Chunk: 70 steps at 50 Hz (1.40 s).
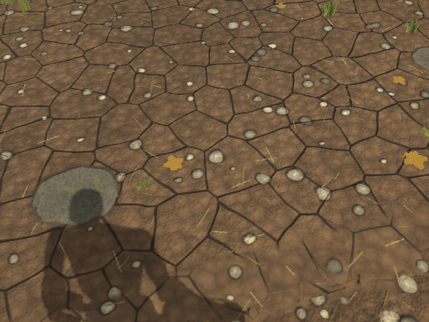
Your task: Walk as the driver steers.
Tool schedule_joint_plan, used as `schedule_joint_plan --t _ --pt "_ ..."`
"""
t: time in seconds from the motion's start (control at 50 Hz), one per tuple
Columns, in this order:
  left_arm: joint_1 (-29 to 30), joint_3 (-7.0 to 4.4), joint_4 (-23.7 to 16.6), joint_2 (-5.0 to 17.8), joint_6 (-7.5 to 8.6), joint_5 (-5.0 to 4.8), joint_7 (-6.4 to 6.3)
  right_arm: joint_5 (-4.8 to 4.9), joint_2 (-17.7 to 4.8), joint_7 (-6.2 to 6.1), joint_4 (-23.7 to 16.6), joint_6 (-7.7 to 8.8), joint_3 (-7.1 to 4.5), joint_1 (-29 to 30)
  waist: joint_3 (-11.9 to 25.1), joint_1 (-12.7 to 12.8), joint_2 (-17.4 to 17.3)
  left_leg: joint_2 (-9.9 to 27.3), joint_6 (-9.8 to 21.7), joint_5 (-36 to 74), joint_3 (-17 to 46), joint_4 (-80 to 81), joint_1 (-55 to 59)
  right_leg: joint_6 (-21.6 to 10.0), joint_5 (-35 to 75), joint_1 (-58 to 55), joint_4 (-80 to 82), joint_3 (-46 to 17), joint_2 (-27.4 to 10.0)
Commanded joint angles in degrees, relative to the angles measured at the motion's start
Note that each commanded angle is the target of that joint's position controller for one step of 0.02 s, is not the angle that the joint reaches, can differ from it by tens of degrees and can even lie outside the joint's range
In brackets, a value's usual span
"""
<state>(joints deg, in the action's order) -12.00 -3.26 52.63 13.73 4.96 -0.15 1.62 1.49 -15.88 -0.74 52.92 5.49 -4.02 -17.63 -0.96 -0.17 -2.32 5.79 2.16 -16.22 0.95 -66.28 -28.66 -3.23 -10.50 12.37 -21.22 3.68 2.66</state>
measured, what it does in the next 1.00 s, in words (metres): walks ahead, turning left: left foot, then right foot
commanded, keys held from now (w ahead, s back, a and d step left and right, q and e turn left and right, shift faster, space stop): w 0.06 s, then w+q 0.94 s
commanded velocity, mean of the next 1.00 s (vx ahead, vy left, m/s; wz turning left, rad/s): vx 0.50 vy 0.00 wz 0.42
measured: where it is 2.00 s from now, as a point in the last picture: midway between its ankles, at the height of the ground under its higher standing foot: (165, 224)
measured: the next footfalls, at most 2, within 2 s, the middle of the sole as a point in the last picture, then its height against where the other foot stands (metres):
left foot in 0.36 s outside the picture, level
right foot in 0.82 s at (235, 259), level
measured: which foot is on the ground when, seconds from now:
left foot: up 0.00-0.34, down 0.36-0.82, up 0.84-1.00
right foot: down 0.00-0.38, up 0.40-0.80, down 0.82-1.00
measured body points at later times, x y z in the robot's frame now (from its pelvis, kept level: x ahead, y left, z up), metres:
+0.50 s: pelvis +0.29 +0.05 -0.01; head +0.33 +0.06 +0.44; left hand +0.34 +0.33 -0.14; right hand +0.47 -0.19 -0.12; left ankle +0.35 +0.12 -0.74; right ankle +0.23 -0.12 -0.65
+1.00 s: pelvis +0.59 +0.05 +0.00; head +0.61 +0.05 +0.45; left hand +0.57 +0.35 -0.11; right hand +0.80 -0.16 -0.12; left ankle +0.48 +0.15 -0.65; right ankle +0.66 -0.04 -0.74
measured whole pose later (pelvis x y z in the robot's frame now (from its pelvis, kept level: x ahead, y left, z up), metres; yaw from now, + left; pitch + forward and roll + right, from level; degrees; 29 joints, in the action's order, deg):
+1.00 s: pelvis +0.59 +0.05 +0.00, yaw +28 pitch +1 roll -1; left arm -11.3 -3.1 46.2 14.9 6.0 0.6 0.6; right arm 1.6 -17.6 -0.6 41.1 1.5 -4.4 -17.6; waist -1.1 0.4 -2.8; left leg 1.3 1.2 -19.5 4.2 -67.2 -29.0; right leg -1.5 -10.7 14.8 -24.3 3.1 1.3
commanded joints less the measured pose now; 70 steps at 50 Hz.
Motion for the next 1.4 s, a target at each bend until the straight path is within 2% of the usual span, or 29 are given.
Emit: schedule_joint_plan --t 0.02,0.14,0.24,0.3,0.34,0.36,0.38,0.4,0.42,0.46,0.48,0.56,0.66,0.76,0.82,0.84,0.86,0.88,0.9,0.92,0.98,1.08,1.22,1.28,1.32,1.34,1.36,1.38,1.4 --pt "-0.6 -0.88 -1.2 5.9 1.11 0.15 -0.38 -0.39 -2.1 0.03 -3.6 -0.4 -0.9 -1.0 -0.4 -1.2 6.8 3.9 -0.7 4.6 2.1 2.7 -9.7 -9.7 11.2 -5.1 13.5 -13.6 -14.9" --pt "-4.1 -1.05 0.5 8.8 1.19 0.26 -1.87 -0.53 -0.6 1.48 -8.2 -0.45 0.41 12.8 -3.7 1.9 5.1 0.9 -1.0 22.8 -1.3 26.2 -8.2 -7.4 16.3 -3.5 16.2 -4.0 -12.5" --pt "-9.0 -1.24 3.0 9.5 0.24 -0.26 -2.24 0.08 -1.2 3.32 -12.3 -0.56 0.97 20.7 -4.9 3.9 3.6 -1.5 1.8 22.1 -0.7 34.0 -10.9 -6.0 20.7 -16.0 13.6 -0.4 -16.4" --pt "-7.6 -1.81 2.2 11.4 -1.08 -0.12 -2.78 -0.22 -3.4 4.5 -13.5 -0.66 0.16 19.0 -1.3 1.5 5.9 -5.2 4.2 13.9 -4.4 33.7 -5.5 -4.3 43.4 -21.5 4.6 2.1 -17.4" --pt "-6.4 -1.96 1.1 12.3 -2.38 0.27 -3.42 -0.2 -7.5 4.47 -11.2 -1.08 -2.13 7.0 6.0 -5.0 7.1 -9.7 6.9 11.2 -7.2 35.1 10.5 -2.3 56.6 -19.5 -13.7 4.6 -15.6" --pt "-6.5 -1.46 -0.3 11.9 -2.32 0.69 -3.82 -0.32 -11.3 3.66 -9.4 -1.47 -3.79 -2.4 11.5 -8.9 3.8 -5.1 9.9 12.3 1.5 35.4 28.3 -0.5 45.1 -6.4 -29.8 5.0 -13.8" --pt "-12.7 1.35 -2.3 3.6 -0.65 1.82 -2.33 -0.19 -16.6 3.32 -9.1 -1.46 -4.97 -6.0 19.5 -4.5 -10.7 10.4 21.7 1.6 33.2 38.7 51.6 3.6 -1.1 20.5 -53.7 2.7 -1.9" --pt "-8.9 0.74 -2.2 7.1 2.07 0.41 -1.24 -0.3 -11.7 2.96 -9.6 -1.58 -3.46 -6.5 23.9 -6.4 -7.3 13.4 22.5 -1.3 46.8 47.9 55.1 2.6 -20.1 28.3 -60.5 -8.7 0.6" --pt "-2.9 -0.32 -4.6 10.6 3.7 -1.83 -0.63 -0.84 -9.7 2.65 -9.9 -1.39 -2.79 -3.5 15.4 -6.7 -5.5 11.3 18.8 1.3 37.9 49.2 49.3 1.0 -16.4 32.9 -60.3 -10.4 -3.0" --pt "0.8 -0.36 -5.5 9.7 4.3 -0.99 -1.28 -1.05 -7.2 2.59 -11.9 -0.92 -2.0 4.0 5.7 -2.2 4.2 6.9 15.8 12.8 25.2 51.0 31.2 1.0 -10.0 28.7 -50.2 -9.2 -7.4" --pt "0.0 -0.82 -5.5 10.0 3.51 -0.34 -1.57 -1.6 -6.0 2.44 -12.7 -0.75 -1.5 6.0 4.5 -0.1 3.2 5.1 15.1 16.4 21.8 52.3 25.3 1.5 -8.6 24.4 -46.8 -9.4 -8.9" --pt "1.3 -0.6 -7.6 7.4 1.04 1.21 -2.13 -0.96 -8.0 1.26 -13.2 -0.75 -2.01 5.3 1.8 1.5 0.5 2.2 15.3 19.4 16.1 55.5 14.1 5.7 -3.1 21.0 -34.9 -7.3 -8.8" --pt "12.5 0.2 -11.3 5.8 1.38 0.61 -1.77 -0.49 -9.7 0.14 -12.3 -1.47 -2.66 0.7 0.5 -3.0 -1.8 -1.6 10.7 10.8 13.1 54.2 10.1 7.0 16.1 15.1 -13.3 -6.2 -4.4" --pt "14.4 -0.87 -13.1 9.3 2.37 -0.4 -0.81 -0.18 -8.7 -0.28 -11.6 -2.28 -2.56 -2.1 1.2 -2.7 -3.7 1.7 9.1 5.7 21.1 47.0 17.9 5.3 11.2 12.8 -6.8 -9.2 -3.6" --pt "3.6 -2.5 -10.6 12.3 3.37 0.19 -1.01 -0.69 -5.7 -0.36 -12.8 -2.7 -1.54 -1.2 6.2 3.2 -4.2 -1.8 6.0 8.3 20.7 34.6 16.5 1.1 5.7 -3.1 -4.0 -9.3 -5.7" --pt "-5.2 -3.34 -9.7 15.5 3.39 0.76 -1.44 -1.52 -1.9 -0.18 -13.7 -2.58 -0.19 -2.7 14.1 6.0 3.7 -6.1 3.5 -1.6 14.6 17.6 9.1 -2.3 1.4 -17.5 -4.2 -19.4 -16.1" --pt "-9.0 -4.38 -7.7 19.5 2.34 0.92 -1.08 0.73 -0.6 -0.08 -15.7 -1.99 0.3 -10.2 18.5 1.9 24.0 -11.9 0.5 -19.6 8.3 0.6 -11.1 -11.1 -14.0 -31.9 2.4 -47.2 -27.4" --pt "-6.7 -3.16 -9.2 13.6 2.15 -0.1 -0.74 1.21 -7.2 -0.42 -14.2 -2.12 -0.83 -8.9 13.6 3.5 15.6 -7.1 -0.3 -16.1 10.1 -6.5 -17.3 -9.5 -24.5 -28.8 4.9 -48.4 -26.5" --pt "-4.4 -2.3 -9.9 10.4 1.83 -0.16 -0.94 0.68 -9.8 -0.43 -15.0 -2.49 -1.65 -3.0 7.5 4.8 10.4 -5.3 -0.5 -10.6 8.9 -7.9 -18.4 -7.1 -20.9 -22.6 5.1 -38.7 -24.2" --pt "-1.4 -1.78 -10.3 9.5 1.56 0.45 -0.93 0.05 -9.1 -0.56 -15.4 -2.82 -1.7 -0.6 4.3 3.7 6.5 -3.3 -0.9 -6.3 7.6 -6.8 -15.8 -5.9 -12.1 -16.1 5.9 -31.2 -21.7" --pt "0.7 -1.24 -9.1 7.3 1.56 0.9 -1.23 0.24 -6.2 0.32 -16.6 -3.38 -1.75 0.5 1.1 1.5 9.1 0.2 -1.1 -1.0 6.4 -1.6 -11.0 -5.3 0.6 -7.7 9.4 -18.4 -17.0" --pt "-1.0 -2.24 -7.2 10.0 1.83 0.46 -1.44 0.04 -3.8 0.79 -19.5 -3.96 -1.06 4.6 -0.1 1.8 6.4 1.3 -2.4 6.4 5.0 7.1 -15.1 -7.3 13.0 -9.0 12.0 -8.6 -17.6" --pt "-3.0 -2.57 -5.8 12.8 -0.28 -0.27 -2.32 -0.52 -2.0 3.42 -23.4 -3.1 -0.07 15.2 -3.3 4.8 5.5 -1.7 -1.1 17.6 -3.0 27.6 -8.9 -4.5 28.9 -11.5 8.6 3.8 -16.1" --pt "-2.8 -3.24 -6.0 15.2 -1.53 -1.42 -3.06 -0.82 -4.7 4.36 -24.1 -3.37 -1.37 12.7 0.1 2.0 8.4 -5.7 1.4 11.7 -5.9 30.7 -1.9 -2.7 46.1 -15.0 -0.2 5.8 -16.7" --pt "-1.1 -3.41 -7.0 15.3 -2.12 -2.07 -3.56 -0.93 -9.1 3.98 -21.2 -3.58 -3.78 0.6 6.3 -5.0 7.6 -9.3 4.8 14.7 -6.2 36.5 13.5 -0.5 48.6 -12.0 -16.5 7.1 -15.0" --pt "-2.1 -2.63 -7.7 13.2 -1.75 -1.14 -3.33 -1.05 -12.4 2.61 -20.0 -3.99 -5.09 -5.3 10.0 -8.1 2.5 -5.9 7.5 27.9 -0.2 39.4 27.4 2.7 32.2 -1.3 -31.7 7.6 -11.8" --pt "-9.1 -0.24 -9.3 4.8 -1.07 3.31 -2.13 -1.61 -18.1 1.25 -21.3 -4.45 -5.12 -2.6 15.5 0.0 -14.9 9.5 15.7 60.8 19.9 30.4 46.2 6.2 -29.5 20.5 -53.0 5.3 -3.2" --pt "-10.3 -0.16 -9.6 9.9 -0.15 1.35 -1.19 -2.46 -16.6 1.92 -24.5 -3.88 -4.36 -2.4 30.7 -3.0 -10.4 17.6 24.6 47.9 38.6 37.8 50.4 6.3 -31.8 25.0 -63.2 -8.0 -0.3" --pt "-2.2 -1.29 -10.7 13.5 -0.2 -0.77 -1.07 -2.21 -13.2 2.43 -24.7 -3.74 -3.6 0.1 24.9 -5.1 -2.8 13.6 21.2 40.9 31.7 41.2 44.7 5.5 -24.7 27.1 -62.2 -9.9 -3.2"
Velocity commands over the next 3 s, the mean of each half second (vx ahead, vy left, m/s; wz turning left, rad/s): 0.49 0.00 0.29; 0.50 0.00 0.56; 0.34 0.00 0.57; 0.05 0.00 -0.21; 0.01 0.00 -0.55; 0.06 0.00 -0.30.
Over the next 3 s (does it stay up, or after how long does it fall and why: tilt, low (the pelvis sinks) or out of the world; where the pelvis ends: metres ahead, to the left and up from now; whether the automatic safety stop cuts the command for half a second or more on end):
stays up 0.85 0.22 -0.01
